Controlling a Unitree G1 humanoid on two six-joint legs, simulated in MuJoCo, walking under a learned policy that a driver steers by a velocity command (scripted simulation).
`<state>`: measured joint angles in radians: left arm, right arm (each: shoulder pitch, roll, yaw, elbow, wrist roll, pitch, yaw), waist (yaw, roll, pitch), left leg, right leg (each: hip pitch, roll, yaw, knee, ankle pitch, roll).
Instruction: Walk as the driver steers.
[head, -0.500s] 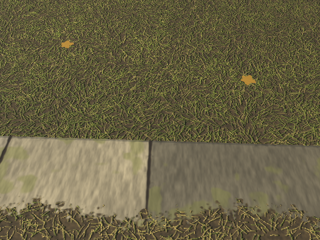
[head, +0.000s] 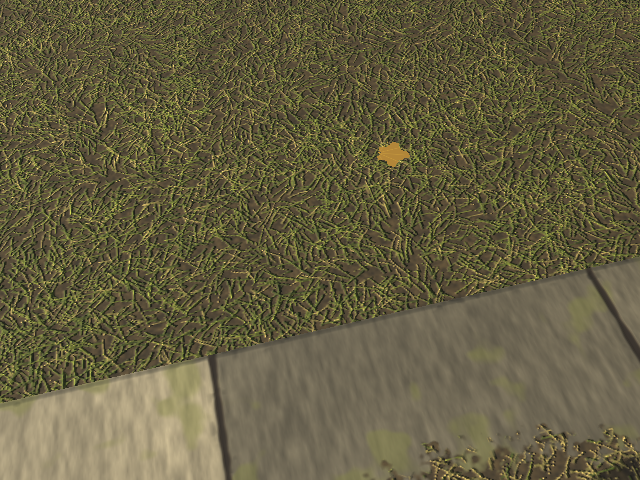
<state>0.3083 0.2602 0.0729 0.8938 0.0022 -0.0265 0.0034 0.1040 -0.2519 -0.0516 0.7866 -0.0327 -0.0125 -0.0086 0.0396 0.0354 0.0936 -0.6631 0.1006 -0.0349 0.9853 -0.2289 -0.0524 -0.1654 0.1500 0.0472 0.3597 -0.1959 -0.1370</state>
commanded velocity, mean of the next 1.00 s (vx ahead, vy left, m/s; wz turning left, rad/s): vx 0.04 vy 0.00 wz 0.09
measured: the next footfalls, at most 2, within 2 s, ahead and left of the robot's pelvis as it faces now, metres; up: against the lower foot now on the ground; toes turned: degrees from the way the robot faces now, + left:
left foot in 0.26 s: +0.22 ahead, +0.11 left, +0.00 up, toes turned -12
right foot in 0.66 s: +0.12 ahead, -0.06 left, +0.00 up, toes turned +4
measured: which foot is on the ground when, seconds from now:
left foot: up 0.00-0.24, down 0.26-0.66, up 0.68-1.00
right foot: down 0.00-0.26, up 0.28-0.64, down 0.66-1.00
